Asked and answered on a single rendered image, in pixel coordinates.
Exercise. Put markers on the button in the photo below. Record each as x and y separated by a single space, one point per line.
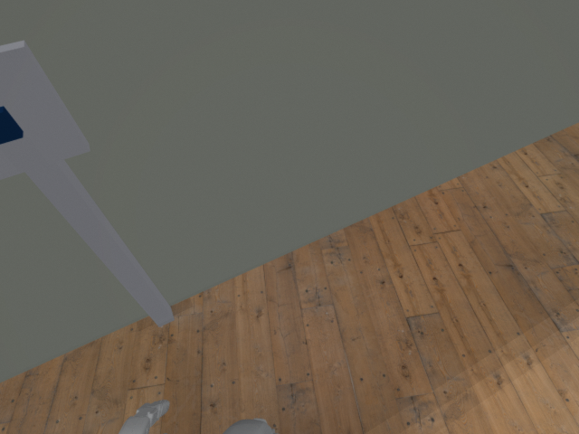
9 129

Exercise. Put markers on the left robot hand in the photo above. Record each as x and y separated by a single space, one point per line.
147 415

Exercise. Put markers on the panel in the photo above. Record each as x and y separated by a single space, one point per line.
50 136

